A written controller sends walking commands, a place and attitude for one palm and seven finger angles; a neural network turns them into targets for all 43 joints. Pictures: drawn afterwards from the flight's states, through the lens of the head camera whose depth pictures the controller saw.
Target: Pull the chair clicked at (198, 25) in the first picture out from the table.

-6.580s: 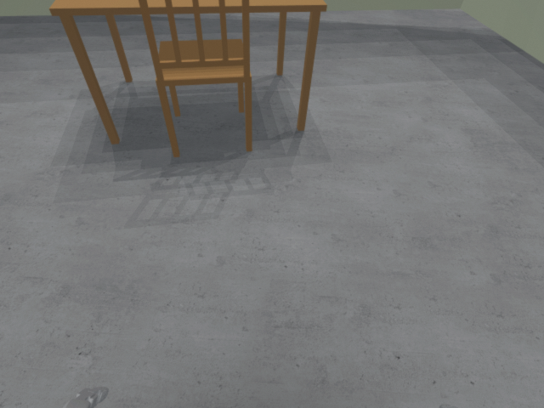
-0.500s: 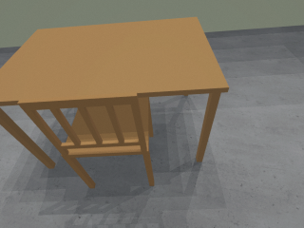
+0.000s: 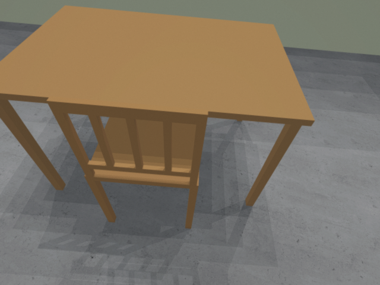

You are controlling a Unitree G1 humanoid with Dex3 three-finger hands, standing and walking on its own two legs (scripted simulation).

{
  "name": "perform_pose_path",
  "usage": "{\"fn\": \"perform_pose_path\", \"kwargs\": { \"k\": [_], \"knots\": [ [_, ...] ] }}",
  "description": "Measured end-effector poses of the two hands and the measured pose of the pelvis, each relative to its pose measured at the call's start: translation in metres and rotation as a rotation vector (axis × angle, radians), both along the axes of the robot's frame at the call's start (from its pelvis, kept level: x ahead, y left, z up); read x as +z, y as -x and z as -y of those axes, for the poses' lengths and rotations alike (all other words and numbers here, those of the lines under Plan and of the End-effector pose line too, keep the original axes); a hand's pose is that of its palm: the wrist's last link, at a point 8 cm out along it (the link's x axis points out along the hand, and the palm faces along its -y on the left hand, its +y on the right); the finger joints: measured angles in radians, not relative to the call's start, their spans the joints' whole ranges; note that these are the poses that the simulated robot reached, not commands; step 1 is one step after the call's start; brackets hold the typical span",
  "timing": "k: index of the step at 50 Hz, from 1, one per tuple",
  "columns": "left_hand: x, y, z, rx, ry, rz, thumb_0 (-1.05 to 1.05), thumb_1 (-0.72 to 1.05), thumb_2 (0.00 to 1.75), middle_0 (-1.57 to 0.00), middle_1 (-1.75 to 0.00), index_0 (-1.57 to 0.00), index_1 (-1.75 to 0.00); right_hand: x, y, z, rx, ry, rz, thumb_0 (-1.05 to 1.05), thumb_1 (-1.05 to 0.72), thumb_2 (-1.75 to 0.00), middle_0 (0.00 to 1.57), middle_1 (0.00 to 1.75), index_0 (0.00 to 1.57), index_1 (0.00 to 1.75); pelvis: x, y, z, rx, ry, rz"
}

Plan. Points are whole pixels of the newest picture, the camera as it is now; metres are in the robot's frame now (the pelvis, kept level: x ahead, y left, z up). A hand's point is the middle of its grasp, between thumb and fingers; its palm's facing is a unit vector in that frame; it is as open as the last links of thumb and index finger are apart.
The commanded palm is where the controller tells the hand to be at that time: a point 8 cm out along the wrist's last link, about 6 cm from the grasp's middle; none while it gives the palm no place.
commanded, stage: come to a stop and stand still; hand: left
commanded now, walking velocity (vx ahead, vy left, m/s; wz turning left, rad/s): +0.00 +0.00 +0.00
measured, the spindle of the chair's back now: (135, 144) +0.52 +0.23 -0.10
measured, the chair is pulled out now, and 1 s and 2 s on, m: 0.00 0.00 0.00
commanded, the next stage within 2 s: look again from close up in 0.32 s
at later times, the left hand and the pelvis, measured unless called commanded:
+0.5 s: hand out of the picture +0.01 +0.20 -0.18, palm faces -0.02 -0.97 -0.23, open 7.4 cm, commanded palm none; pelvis -0.01 +0.01 +0.00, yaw +0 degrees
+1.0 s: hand out of the picture -0.03 +0.16 -0.18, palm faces +0.00 -0.98 -0.19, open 7.3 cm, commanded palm none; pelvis -0.06 -0.01 +0.00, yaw +0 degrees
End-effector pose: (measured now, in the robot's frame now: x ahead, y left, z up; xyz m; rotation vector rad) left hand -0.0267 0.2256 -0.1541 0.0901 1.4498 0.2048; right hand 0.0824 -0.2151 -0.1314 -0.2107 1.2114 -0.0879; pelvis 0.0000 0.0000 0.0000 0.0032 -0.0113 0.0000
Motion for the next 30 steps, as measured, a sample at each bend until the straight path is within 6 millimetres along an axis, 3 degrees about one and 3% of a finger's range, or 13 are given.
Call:
{"fn": "perform_pose_path", "kwargs": {
  "k": [6, 12, 22, 26, 30],
  "knots": [
    [0.002, -0.024, -0.009, -0.045, 0.005, 0.039, 0.0, 0.91, 0.9, -0.2, -0.3, -0.2, -0.3, 0.0, 0.009, -0.008, -0.043, 0.001, 0.003, -0.01, -0.93, -0.9, 0.2, 0.3, 0.2, 0.3, 0.002, -0.001, -0.012, -0.007, 0.003, 0.003],
    [0.004, -0.039, -0.017, -0.07, -0.005, 0.069, 0.0, 0.91, 0.9, -0.2, -0.3, -0.2, -0.3, -0.001, 0.037, -0.003, -0.076, 0.023, -0.055, -0.01, -0.93, -0.9, 0.2, 0.3, 0.2, 0.3, 0.003, -0.002, -0.017, -0.01, 0.0, 0.01],
    [0.008, -0.033, -0.019, -0.096, -0.02, 0.047, 0.0, 0.91, 0.9, -0.2, -0.3, -0.2, -0.3, -0.006, 0.095, -0.003, -0.111, 0.0, -0.2, 0.0, -0.92, -0.9, 0.2, 0.3, 0.2, 0.3, 0.004, 0.002, -0.013, -0.01, -0.006, 0.013],
    [0.012, -0.032, -0.024, -0.128, -0.058, 0.074, 0.0, 0.91, 0.9, -0.2, -0.3, -0.2, -0.3, -0.009, 0.101, 0.007, -0.12, -0.002, -0.171, 0.01, -0.91, -0.9, 0.2, 0.3, 0.2, 0.3, 0.0, 0.009, -0.007, -0.004, -0.013, 0.0],
    [0.015, -0.033, -0.026, -0.13, -0.095, 0.114, 0.0, 0.91, 0.9, -0.2, -0.3, -0.2, -0.3, -0.011, 0.094, 0.024, -0.12, 0.014, -0.13, 0.01, -0.91, -0.9, 0.2, 0.3, 0.2, 0.3, -0.003, 0.013, 0.0, -0.001, 0.0, 0.002]
  ]
}}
